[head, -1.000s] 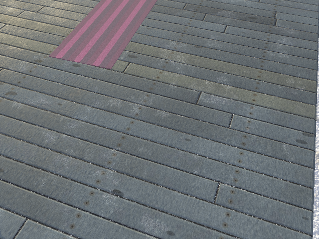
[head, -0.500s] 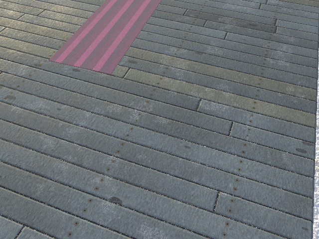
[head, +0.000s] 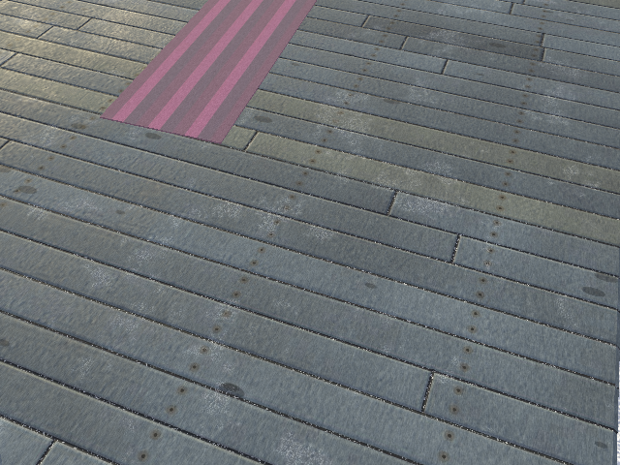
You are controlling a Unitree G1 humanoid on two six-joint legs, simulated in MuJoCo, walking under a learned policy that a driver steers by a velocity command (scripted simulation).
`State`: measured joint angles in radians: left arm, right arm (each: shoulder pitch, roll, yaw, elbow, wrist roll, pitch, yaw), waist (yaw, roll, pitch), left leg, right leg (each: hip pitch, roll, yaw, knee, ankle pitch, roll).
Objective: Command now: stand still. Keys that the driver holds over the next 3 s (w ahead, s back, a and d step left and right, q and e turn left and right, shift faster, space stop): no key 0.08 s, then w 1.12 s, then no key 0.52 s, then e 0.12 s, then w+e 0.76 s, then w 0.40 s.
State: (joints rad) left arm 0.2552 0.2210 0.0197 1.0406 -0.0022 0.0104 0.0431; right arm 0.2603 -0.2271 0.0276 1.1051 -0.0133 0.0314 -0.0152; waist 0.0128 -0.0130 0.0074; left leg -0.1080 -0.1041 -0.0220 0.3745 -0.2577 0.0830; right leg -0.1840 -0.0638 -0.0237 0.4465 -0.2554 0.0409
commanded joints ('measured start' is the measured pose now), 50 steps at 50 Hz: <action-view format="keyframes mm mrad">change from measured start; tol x32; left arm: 1 44 98 17 -15 0 -7 4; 50 260 70 17 -116 18 -82 -42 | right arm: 1 57 -105 -16 -13 0 -4 -3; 45 -407 -62 -30 -350 38 -138 74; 50 230 -330 -145 -197 1 -127 38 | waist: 1 0 6 26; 44 66 -56 134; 50 -171 61 -385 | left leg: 1 -7 115 -90 -56 333 -10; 10 -64 360 -504 -263 -573 222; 21 -178 277 -185 -133 -14 129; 26 -730 101 -122 973 -189 14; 43 -669 181 49 243 289 -53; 47 -426 89 99 128 205 2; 50 555 409 -351 181 239 217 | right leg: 1 -30 -11 -2 -44 129 -17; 14 -625 -62 63 557 -181 -66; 22 133 88 -91 86 37 -59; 25 418 -366 868 -323 -438 -311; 31 31 -156 193 -334 62 -202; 42 210 -160 64 -343 344 -200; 48 317 -159 27 36 1013 -158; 50 -269 16 -18 662 419 -66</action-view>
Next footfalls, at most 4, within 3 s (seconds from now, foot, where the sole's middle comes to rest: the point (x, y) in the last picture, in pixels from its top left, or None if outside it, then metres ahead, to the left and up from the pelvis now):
0.46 right None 0.18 -0.17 -0.78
0.98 left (307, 453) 0.55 0.04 -0.78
1.44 right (404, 355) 0.79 -0.19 -0.78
1.76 left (302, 375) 0.74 0.06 -0.78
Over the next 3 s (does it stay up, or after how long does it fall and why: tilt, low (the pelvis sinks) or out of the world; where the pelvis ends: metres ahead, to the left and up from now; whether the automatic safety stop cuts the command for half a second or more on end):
stays up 1.16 -0.28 0.00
